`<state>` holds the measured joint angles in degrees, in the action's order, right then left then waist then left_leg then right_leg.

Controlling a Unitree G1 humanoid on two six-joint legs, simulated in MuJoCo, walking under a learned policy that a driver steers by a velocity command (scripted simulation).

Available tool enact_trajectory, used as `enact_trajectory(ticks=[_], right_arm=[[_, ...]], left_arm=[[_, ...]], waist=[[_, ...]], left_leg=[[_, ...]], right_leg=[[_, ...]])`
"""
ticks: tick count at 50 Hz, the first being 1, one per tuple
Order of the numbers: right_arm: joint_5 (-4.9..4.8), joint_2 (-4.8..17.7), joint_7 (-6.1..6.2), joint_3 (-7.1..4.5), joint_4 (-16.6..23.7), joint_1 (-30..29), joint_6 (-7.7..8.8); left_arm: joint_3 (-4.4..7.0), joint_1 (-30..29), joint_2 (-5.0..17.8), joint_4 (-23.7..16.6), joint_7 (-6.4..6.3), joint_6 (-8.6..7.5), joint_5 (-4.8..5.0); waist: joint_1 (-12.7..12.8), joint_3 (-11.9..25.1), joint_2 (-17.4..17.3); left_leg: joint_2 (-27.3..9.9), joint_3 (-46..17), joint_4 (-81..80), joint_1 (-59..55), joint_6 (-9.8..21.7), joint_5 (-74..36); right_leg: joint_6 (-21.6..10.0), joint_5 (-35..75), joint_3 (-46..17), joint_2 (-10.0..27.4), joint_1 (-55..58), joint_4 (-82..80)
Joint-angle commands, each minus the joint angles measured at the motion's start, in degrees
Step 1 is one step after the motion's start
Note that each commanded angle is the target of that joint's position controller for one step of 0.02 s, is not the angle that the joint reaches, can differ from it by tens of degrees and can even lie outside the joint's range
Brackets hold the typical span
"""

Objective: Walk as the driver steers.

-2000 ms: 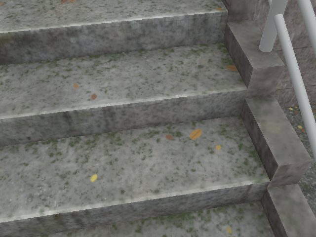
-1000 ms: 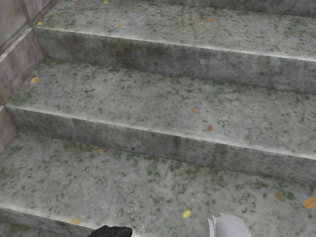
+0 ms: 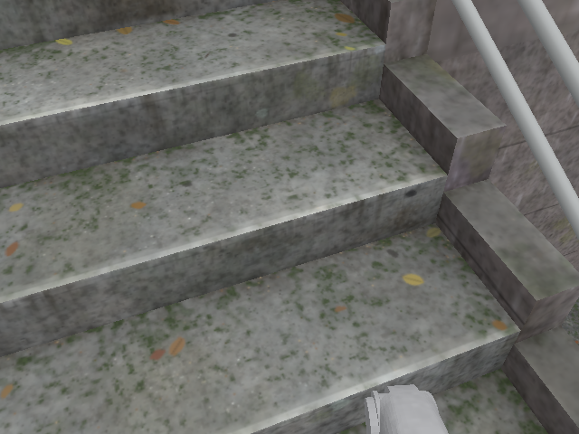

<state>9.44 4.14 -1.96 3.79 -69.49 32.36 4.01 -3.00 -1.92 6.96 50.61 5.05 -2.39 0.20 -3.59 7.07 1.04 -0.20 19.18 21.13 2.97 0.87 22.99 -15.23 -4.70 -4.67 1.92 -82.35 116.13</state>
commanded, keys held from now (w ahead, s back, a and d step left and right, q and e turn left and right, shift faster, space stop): w+e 0.04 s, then w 0.06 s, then w+q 0.54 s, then q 0.36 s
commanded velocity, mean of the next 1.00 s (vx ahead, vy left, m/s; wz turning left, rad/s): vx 0.41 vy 0.00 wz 0.24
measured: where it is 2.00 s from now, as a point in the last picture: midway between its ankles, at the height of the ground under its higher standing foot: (289, 242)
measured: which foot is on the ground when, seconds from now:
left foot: down 0.00-0.18, up 0.20-0.62, down 0.64-1.00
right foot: up 0.00-0.12, down 0.14-0.66, up 0.68-1.00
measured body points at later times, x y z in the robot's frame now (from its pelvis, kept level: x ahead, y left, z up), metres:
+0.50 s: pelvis +0.31 -0.02 +0.15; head +0.30 +0.00 +0.60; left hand +0.22 +0.17 -0.01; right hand +0.52 -0.20 +0.06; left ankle +0.40 +0.11 -0.28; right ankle +0.25 -0.12 -0.58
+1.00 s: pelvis +0.54 +0.05 +0.30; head +0.54 +0.05 +0.75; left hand +0.68 +0.32 +0.21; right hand +0.61 -0.17 +0.15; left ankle +0.51 +0.11 -0.43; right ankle +0.65 -0.08 -0.19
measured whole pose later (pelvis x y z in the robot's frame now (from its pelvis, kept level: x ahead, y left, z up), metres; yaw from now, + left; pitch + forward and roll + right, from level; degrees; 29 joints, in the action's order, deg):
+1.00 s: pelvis +0.54 +0.05 +0.30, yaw +18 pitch +6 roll +0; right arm 4.6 9.1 -1.5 -0.7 -56.8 21.8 5.1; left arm 1.0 1.6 12.2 46.7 1.1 -5.2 -1.5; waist -2.5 7.1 0.5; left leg 7.2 -4.6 32.4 21.3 5.5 15.9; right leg 0.7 -15.4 -4.5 0.8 -67.1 106.2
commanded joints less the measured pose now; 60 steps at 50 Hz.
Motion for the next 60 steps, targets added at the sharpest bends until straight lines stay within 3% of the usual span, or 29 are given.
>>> enact_trajectory(ticks=[1, 3, 4, 7, 8, 9, 10, 11, 12, 13, 14, 16, 19, 21, 24, 26, 27, 30, 33, 34, 35, 36, 38, 40, 43, 47, 54, 58, 60], right_arm=[[0.70, 2.3, -0.60, 0.77, -0.5, 6.7, 0.68], [-2.00, 5.5, -2.32, 0.22, 1.6, 1.7, 0.79], [-3.65, 9.5, -2.73, -0.83, 1.5, 2.2, 2.00], [-7.01, 19.6, -2.67, -3.92, 3.1, 1.2, 4.46], [-5.78, 21.4, -3.46, -5.00, 3.4, -0.7, 4.48], [-2.41, 15.0, -5.06, -4.00, 3.8, 6.1, 5.12], [-2.99, 11.7, -7.22, -3.30, 4.0, 1.2, 4.26], [-6.99, 9.7, -8.09, -4.26, 5.4, -3.4, 2.60], [-11.90, 9.9, -1.39, -6.96, 16.0, -11.8, 4.35], [-10.68, 7.2, 1.33, -6.35, 19.7, -16.8, 4.44], [-7.48, 3.6, -2.02, -3.67, 10.6, -12.4, 2.81], [-7.31, 1.3, -2.96, -3.10, 15.3, -17.3, 0.30], [-7.71, 1.1, -3.69, -2.23, 17.0, -18.9, -1.55], [-8.79, 0.4, -3.71, -0.82, 20.0, -25.9, -1.41], [-9.41, 5.3, -2.71, -0.75, 25.8, -36.8, -1.35], [-9.32, 7.0, -2.12, -0.68, 28.1, -42.8, -2.27], [-8.79, 6.7, -2.83, -0.42, 27.8, -45.0, -3.30], [-8.60, 4.7, -4.35, -0.93, 25.6, -37.4, -4.50], [-9.58, 11.9, -2.85, -4.56, 22.8, -24.4, -1.90], [-9.47, 14.2, -1.50, -4.94, 20.3, -16.4, -1.54], [-5.82, 16.9, -0.27, -5.76, 15.8, -1.5, -2.34], [-5.02, 19.8, 0.33, -7.82, 14.4, -0.1, -1.87], [-6.48, 14.9, 1.65, -7.37, 13.9, -11.2, 0.40], [-7.99, 7.7, -0.14, -5.54, 14.8, -23.4, 0.49], [-6.36, 6.6, -0.90, -4.59, 14.8, -25.1, 0.89], [-4.16, 11.7, 0.67, -5.66, 17.3, -16.6, 2.32], [-5.10, 10.2, 1.15, -5.23, 15.3, -3.2, 2.26], [-5.85, 10.9, 2.68, -4.60, 14.7, 2.5, 2.19], [-3.85, 12.4, 3.02, -4.53, 15.8, 0.1, 2.07]], left_arm=[[-0.25, -13.9, 2.3, -8.9, -0.81, 1.05, 0.30], [-0.41, -21.2, 2.0, -12.6, 0.53, 3.55, -0.14], [0.66, -20.8, 3.3, -13.5, 1.44, 4.57, 0.37], [2.66, -7.0, 3.9, -8.9, 0.84, 3.86, -0.44], [4.18, 1.9, 6.6, -6.1, -0.23, 3.27, -0.65], [4.41, 15.2, 9.0, -2.2, -1.01, 2.57, 1.18], [4.84, 29.4, 10.5, 3.0, -2.39, 3.35, -3.44], [7.06, 37.4, 15.0, 7.7, -3.13, 2.74, -5.14], [8.91, 18.7, 16.6, 3.9, -5.60, 0.45, -1.41], [7.56, 14.9, 11.5, 5.6, -6.34, -0.97, -0.82], [5.13, 16.1, 3.9, 8.0, -4.77, -1.68, -2.64], [2.40, 13.7, -3.0, 12.2, -3.45, -1.51, -4.81], [2.20, 10.3, -3.6, 11.5, -3.70, -2.58, -4.06], [2.19, 12.4, -1.3, 13.1, -3.96, -2.64, -7.58], [1.35, 21.6, 1.2, 15.6, -3.77, -3.10, -9.13], [0.83, 26.5, 2.2, 15.9, -3.45, -3.33, -8.99], [1.27, 23.9, 4.8, 12.7, -2.36, -2.70, -6.95], [2.31, 27.4, 12.1, 12.8, -0.76, -4.26, -4.72], [4.82, 28.9, 15.5, 13.0, 0.30, -5.13, -5.57], [4.30, 33.5, 11.7, 10.8, 0.61, -5.12, -7.76], [4.39, 28.3, 10.5, 9.2, 1.76, -3.93, -5.83], [5.58, 22.3, 10.0, 6.8, 2.37, -2.54, -2.10], [5.19, 16.1, 4.8, 4.9, -0.66, -3.20, -2.04], [3.47, 14.4, 1.6, 2.6, -2.54, -3.45, -2.75], [4.31, 13.3, 6.5, 0.2, -3.76, -2.44, -2.47], [4.51, 9.1, 7.3, -3.6, -3.82, -2.86, -1.06], [2.94, -1.7, 6.8, -12.8, -6.70, -1.47, -2.34], [1.62, -7.8, 5.1, -17.3, -4.95, -0.52, -3.46], [1.18, -13.7, 5.6, -21.9, -5.45, 0.12, -4.15]], waist=[[0.9, -5.9, -3.2], [2.8, -7.0, -5.3], [4.7, -4.9, -6.6], [11.5, -5.4, -12.8], [14.0, -2.1, -13.1], [12.6, 13.3, -5.0], [17.2, 16.5, 1.0], [18.7, 11.9, 3.5], [9.4, 8.8, 2.7], [7.3, 4.2, -2.8], [9.6, 0.4, 1.9], [1.8, -2.8, -4.9], [-2.5, -3.6, -1.7], [-1.7, -7.3, -0.3], [0.9, -4.5, -3.4], [3.5, -4.5, 0.8], [3.9, -5.0, 3.2], [-0.1, -3.3, 6.2], [-2.6, 4.5, 6.5], [-1.0, 16.4, -2.6], [-6.3, 19.9, -11.8], [-7.0, 12.3, -11.0], [-0.9, 3.7, -6.8], [6.6, 3.1, -0.2], [9.6, 5.2, 0.7], [5.9, 4.8, -5.7], [-0.8, -3.3, -5.7], [-4.3, -5.5, -7.2], [-3.3, -5.3, -5.3]], left_leg=[[-15.0, -9.1, -11.7, -7.9, 7.3, -32.4], [-15.4, -2.6, -18.3, 8.4, 6.7, -48.9], [-15.1, -1.9, -16.1, 14.1, 8.1, -76.2], [-21.2, -4.5, -3.4, -5.7, 7.2, -104.6], [-20.0, -6.5, 5.0, -1.3, 5.7, -107.9], [-15.0, -10.9, 22.5, 18.8, 4.2, -90.5], [-3.1, -15.4, 39.3, 35.1, 4.6, -29.4], [2.8, -27.8, 71.3, 41.7, 5.3, -16.5], [1.8, -24.5, 83.7, 37.5, 3.4, -12.2], [-1.0, -25.4, 87.1, 41.3, 4.2, -13.1], [0.5, -34.1, 95.8, 51.0, 7.8, -16.9], [-2.4, -31.5, 96.4, 57.4, 13.9, -18.6], [-4.0, -25.2, 98.5, 60.9, 15.4, -8.7], [-3.4, -24.4, 107.4, 67.6, 16.8, -6.6], [-6.7, -22.5, 89.2, 72.8, 15.9, -14.4], [-8.3, -20.3, 77.3, 68.0, 13.5, -18.5], [-6.3, -14.2, 68.0, 55.9, 12.8, -11.2], [0.9, -9.3, 62.6, 44.8, 9.1, -6.1], [7.2, -11.3, 39.6, 21.4, 11.4, -16.6], [1.1, -31.5, 35.5, -3.8, 18.4, -33.7], [-7.8, -56.3, 13.6, -15.0, 23.7, -35.6], [-11.6, -65.6, 5.3, -7.8, 19.3, -19.7], [-9.5, -57.3, 9.3, 10.7, 16.9, -25.4], [-6.9, -48.4, 8.4, 20.9, 14.9, -35.5], [-5.8, -37.3, 7.3, 20.1, 13.7, -49.1], [-2.1, -29.6, 5.4, 22.8, 12.4, -53.9], [-13.7, -48.1, 7.0, -4.6, 17.4, -39.8], [-11.1, -49.1, 8.1, -3.0, 13.9, -35.3], [-9.5, -51.1, 5.8, 3.5, 13.1, -24.1]], right_leg=[[-2.0, 4.6, 4.7, 2.2, -9.0, -12.5], [-0.6, -5.1, 12.6, 3.3, 15.5, -27.5], [1.3, -6.1, 17.8, -0.6, 28.4, -28.9], [4.6, -16.2, 16.2, -7.5, 40.7, -55.0], [3.5, -9.5, 14.4, -8.1, 54.7, -56.2], [-2.0, 7.0, -2.1, -2.7, 87.1, -54.4], [-6.1, -0.3, -24.3, 6.5, 99.6, -77.0], [-7.5, -10.7, -40.7, 13.2, 90.4, -91.2], [-6.8, -3.2, -36.2, 14.9, 77.0, -90.9], [-3.5, -7.0, -30.1, 14.7, 70.1, -89.4], [-4.5, -14.5, -27.3, 13.5, 65.6, -89.7], [-1.1, -13.1, -17.5, 13.1, 58.6, -92.9], [2.6, -9.4, -0.3, 10.4, 56.4, -99.2], [2.0, -9.9, 3.4, 10.7, 54.1, -102.4], [4.9, -8.6, 9.5, 9.4, 63.8, -104.0], [5.5, -6.7, 11.5, 10.2, 65.0, -108.7], [3.9, -3.0, 14.8, 9.9, 58.0, -115.1], [-0.1, 50.2, 17.1, 15.9, 70.0, -107.4], [3.6, 74.2, 19.8, 13.7, 78.0, -84.5], [8.8, 53.7, 15.3, 8.9, 58.2, -68.2], [13.6, -3.8, 10.0, -0.8, 44.0, -50.8], [12.8, -4.7, -3.5, -3.0, 33.4, -32.5], [11.8, -1.2, -8.1, -3.1, 28.8, -13.1], [8.2, -1.2, -7.7, -3.3, 27.4, -7.2], [10.3, -7.9, -3.7, -1.5, 20.3, -8.7], [16.4, -9.0, 4.5, -2.3, 25.7, -6.0], [18.2, -17.6, -2.4, -0.8, -6.7, 5.8], [15.3, -22.9, -0.4, -1.4, -9.4, 8.6], [14.9, -20.5, -0.3, 0.4, -6.0, -1.9]])
Next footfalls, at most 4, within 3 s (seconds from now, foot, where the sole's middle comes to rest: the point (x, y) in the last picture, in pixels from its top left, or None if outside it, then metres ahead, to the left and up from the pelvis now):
0.14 right None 0.29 -0.12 -0.62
0.64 left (225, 378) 0.55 0.12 -0.47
1.36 right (303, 187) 0.90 -0.05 -0.32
1.88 left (252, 326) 0.66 0.07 -0.47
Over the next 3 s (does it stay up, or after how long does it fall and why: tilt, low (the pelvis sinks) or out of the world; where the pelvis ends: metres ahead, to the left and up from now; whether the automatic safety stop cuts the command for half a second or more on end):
stays up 0.72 0.05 0.41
